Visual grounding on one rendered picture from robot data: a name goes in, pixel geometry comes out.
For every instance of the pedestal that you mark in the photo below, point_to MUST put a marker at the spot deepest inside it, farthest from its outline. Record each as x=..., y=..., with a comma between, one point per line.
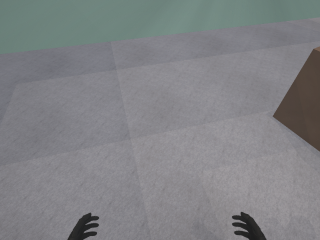
x=300, y=108

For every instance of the right robot hand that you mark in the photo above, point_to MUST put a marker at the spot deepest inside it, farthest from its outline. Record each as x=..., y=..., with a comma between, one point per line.
x=254, y=231

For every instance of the left robot hand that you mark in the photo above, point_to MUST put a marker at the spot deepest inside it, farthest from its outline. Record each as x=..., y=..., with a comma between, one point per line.
x=78, y=231

